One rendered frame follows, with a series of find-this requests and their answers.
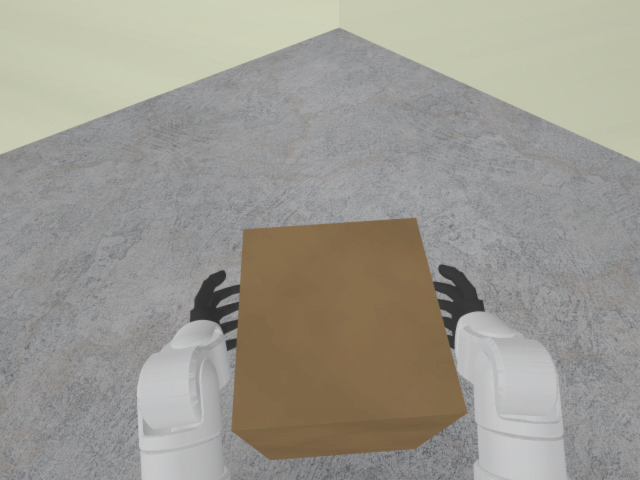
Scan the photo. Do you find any left robot forearm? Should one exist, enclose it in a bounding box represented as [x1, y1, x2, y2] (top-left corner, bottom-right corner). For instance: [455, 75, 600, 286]
[137, 320, 231, 480]

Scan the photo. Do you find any right robot forearm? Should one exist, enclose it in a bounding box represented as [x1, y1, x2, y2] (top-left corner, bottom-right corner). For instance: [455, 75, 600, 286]
[455, 311, 573, 480]

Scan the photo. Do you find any carton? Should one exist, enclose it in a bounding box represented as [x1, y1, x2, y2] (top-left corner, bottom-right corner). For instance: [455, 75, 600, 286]
[231, 218, 467, 460]

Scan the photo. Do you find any right robot hand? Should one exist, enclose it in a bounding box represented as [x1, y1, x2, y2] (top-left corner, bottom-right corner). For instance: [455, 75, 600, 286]
[433, 264, 485, 350]

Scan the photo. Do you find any left robot hand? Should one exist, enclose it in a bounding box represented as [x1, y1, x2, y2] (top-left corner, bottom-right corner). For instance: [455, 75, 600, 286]
[189, 270, 240, 351]

